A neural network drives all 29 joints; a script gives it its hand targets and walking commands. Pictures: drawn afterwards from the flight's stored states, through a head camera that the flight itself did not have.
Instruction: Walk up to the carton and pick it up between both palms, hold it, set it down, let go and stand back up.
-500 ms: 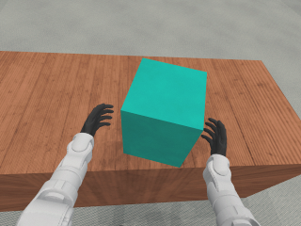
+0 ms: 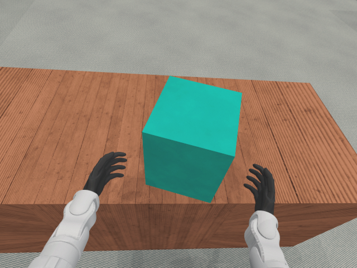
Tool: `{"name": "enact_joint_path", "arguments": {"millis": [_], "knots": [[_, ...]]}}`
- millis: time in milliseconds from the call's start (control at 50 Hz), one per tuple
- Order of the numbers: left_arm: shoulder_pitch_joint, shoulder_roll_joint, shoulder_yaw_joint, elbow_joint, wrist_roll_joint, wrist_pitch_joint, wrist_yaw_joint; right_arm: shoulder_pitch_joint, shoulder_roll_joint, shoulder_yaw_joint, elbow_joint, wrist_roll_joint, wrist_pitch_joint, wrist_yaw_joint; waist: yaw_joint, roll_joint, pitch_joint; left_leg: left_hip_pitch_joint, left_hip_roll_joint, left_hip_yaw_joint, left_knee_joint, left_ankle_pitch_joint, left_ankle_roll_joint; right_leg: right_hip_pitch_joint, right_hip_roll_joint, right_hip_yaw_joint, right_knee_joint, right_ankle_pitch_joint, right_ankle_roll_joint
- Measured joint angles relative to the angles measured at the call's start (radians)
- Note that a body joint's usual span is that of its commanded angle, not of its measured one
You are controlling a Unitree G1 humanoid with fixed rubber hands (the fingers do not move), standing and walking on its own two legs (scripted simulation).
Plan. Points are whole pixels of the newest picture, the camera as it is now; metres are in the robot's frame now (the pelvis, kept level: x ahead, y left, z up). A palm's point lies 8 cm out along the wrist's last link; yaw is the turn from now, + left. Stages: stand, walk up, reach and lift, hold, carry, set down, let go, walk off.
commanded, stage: set down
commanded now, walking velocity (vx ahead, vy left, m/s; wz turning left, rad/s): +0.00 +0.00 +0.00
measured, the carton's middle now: (190, 141) +0.45 -0.06 -0.02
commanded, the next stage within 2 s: none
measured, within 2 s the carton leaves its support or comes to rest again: neither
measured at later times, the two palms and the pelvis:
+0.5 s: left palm (80, 204) +0.27 +0.20 +0.00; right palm (259, 218) +0.23 -0.18 +0.01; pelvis +0.02 +0.00 +0.01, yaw -1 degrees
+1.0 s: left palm (77, 222) +0.24 +0.20 -0.02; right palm (264, 226) +0.22 -0.20 -0.02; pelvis +0.05 +0.00 +0.01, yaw -1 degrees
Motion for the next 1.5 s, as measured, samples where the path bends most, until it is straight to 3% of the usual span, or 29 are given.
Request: {"name": "enact_joint_path", "arguments": {"millis": [340,540,720,1020,1500], "knots": [[0.232,0.042,0.001,-0.254,-0.054,0.05,-0.03,0.185,0.039,0.055,-0.158,-0.003,0.012,-0.019,0.051,-0.012,0.088,0.185,0.002,0.017,-0.017,-0.04,-0.004,0.19,0.0,0.016,-0.044,-0.02,-0.001],[0.339,0.022,0.01,-0.35,-0.026,0.072,-0.029,0.286,0.031,0.076,-0.202,0.01,0.015,-0.002,0.07,-0.029,0.106,0.274,-0.002,0.036,-0.043,-0.056,-0.003,0.274,-0.006,0.032,-0.073,-0.027,-0.002],[0.416,0.013,0.0,-0.357,0.003,0.083,-0.011,0.322,-0.006,0.069,-0.184,-0.007,0.035,0.042,0.075,-0.029,0.116,0.324,-0.011,0.04,-0.061,-0.065,-0.003,0.32,-0.015,0.035,-0.085,-0.041,-0.005],[0.485,-0.008,0.03,-0.365,0.05,0.103,-0.022,0.378,-0.05,0.079,-0.137,-0.035,0.005,0.092,0.092,-0.006,0.119,0.383,-0.016,0.036,-0.111,-0.061,-0.017,0.373,-0.018,0.028,-0.117,-0.048,-0.011],[0.519,0.005,0.135,-0.338,0.113,0.207,-0.073,0.455,-0.056,0.138,-0.147,-0.067,0.002,0.071,0.11,-0.025,0.095,0.442,0.004,0.024,-0.185,-0.043,-0.061,0.4,0.005,0.017,-0.12,-0.072,-0.047]]}}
